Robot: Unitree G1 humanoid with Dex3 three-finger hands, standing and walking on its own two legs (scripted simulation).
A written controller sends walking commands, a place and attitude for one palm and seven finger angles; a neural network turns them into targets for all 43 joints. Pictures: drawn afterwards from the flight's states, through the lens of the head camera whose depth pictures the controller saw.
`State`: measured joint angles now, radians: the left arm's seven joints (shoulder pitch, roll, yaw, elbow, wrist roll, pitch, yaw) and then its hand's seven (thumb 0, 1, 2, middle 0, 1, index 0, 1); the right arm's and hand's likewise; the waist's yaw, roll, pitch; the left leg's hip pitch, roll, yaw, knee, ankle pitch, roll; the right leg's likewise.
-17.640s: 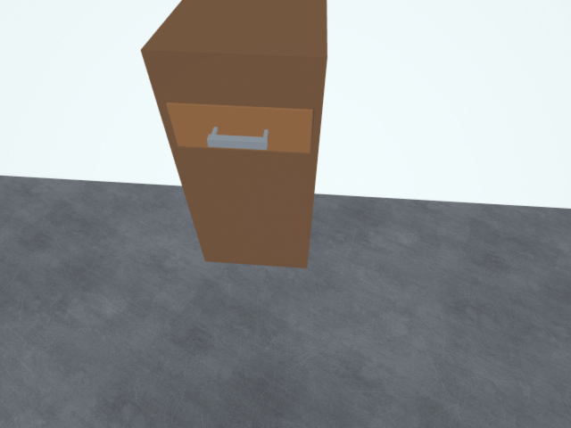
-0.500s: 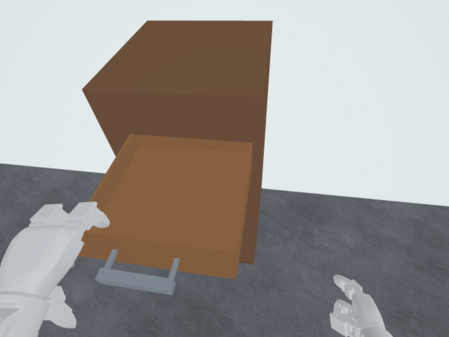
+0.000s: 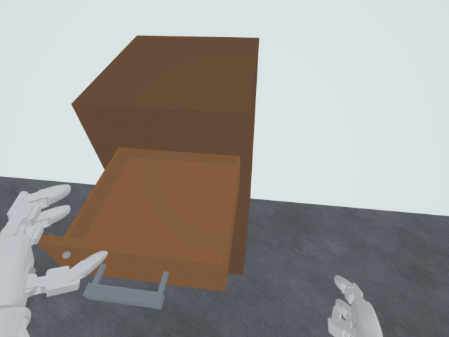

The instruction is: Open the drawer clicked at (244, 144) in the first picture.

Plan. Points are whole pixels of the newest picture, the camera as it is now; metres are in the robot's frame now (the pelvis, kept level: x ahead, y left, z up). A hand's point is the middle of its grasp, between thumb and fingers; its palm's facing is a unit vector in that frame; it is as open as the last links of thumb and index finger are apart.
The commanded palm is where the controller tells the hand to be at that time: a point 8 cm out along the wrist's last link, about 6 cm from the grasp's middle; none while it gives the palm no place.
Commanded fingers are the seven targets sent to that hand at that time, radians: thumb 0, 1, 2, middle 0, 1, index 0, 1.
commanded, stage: draw the hand back to the body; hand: left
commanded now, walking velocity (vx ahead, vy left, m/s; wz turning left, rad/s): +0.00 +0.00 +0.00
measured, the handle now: (128, 284) +0.23 +0.24 -0.09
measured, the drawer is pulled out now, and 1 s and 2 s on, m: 0.30 0.30 0.30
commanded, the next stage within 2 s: step back with the hand held close in 0.48 s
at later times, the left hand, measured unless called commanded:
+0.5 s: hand (66, 258) +0.17 +0.22 +0.15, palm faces +0.40 -0.82 -0.40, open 7.6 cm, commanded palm +0.12 +0.27 +0.18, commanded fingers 0.00 0.90 0.90 -0.20 -0.30 -0.20 -0.30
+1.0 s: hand (52, 268) +0.16 +0.24 +0.15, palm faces +0.25 -0.81 -0.52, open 7.4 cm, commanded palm +0.09 +0.29 +0.18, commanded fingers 0.00 0.90 0.90 -0.20 -0.30 -0.20 -0.30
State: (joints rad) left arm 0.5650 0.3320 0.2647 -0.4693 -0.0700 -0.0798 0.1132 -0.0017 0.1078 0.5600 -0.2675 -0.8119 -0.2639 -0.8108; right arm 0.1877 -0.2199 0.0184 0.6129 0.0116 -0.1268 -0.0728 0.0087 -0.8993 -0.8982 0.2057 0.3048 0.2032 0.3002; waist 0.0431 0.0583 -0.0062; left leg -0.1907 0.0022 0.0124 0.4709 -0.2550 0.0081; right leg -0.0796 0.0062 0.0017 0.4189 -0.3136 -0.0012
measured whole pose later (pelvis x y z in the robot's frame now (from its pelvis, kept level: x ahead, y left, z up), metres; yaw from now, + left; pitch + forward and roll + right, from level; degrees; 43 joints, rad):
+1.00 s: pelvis -0.04 +0.01 +0.00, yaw +0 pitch +3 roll -1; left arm 0.67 0.44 0.38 -0.63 -0.06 -0.16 0.11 0.02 0.88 0.90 -0.22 -0.31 -0.21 -0.31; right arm 0.14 -0.22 -0.02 0.53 0.02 0.00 -0.07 0.01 -0.90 -0.90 0.20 0.30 0.20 0.30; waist -0.01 0.01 0.06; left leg -0.35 0.00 0.01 0.50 -0.20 0.02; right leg -0.25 0.01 0.00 0.48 -0.27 0.01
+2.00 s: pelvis -0.21 +0.00 +0.00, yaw -3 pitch +3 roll -2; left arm 0.64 0.44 0.39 -0.71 -0.07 -0.19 0.14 0.02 0.89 0.90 -0.21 -0.31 -0.21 -0.31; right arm 0.10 -0.16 0.00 0.57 -0.01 -0.12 -0.03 0.01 -0.90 -0.90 0.21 0.30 0.20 0.30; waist 0.00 -0.04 0.08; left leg -0.43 0.04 0.03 0.47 -0.09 0.03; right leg -0.42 0.05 -0.01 0.88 -0.49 0.02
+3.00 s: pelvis -0.29 -0.02 -0.02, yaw +3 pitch -2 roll +0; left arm 0.27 0.21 0.06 0.56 0.03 0.06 0.02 0.01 0.90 0.90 -0.20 -0.30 -0.19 -0.30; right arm 0.19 -0.20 -0.01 0.82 -0.02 0.00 0.00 0.00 -0.90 -0.90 0.20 0.30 0.20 0.30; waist -0.02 0.02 0.01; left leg -0.29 -0.01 0.00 0.65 -0.33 0.01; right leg -0.27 -0.02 -0.08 0.65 -0.35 -0.03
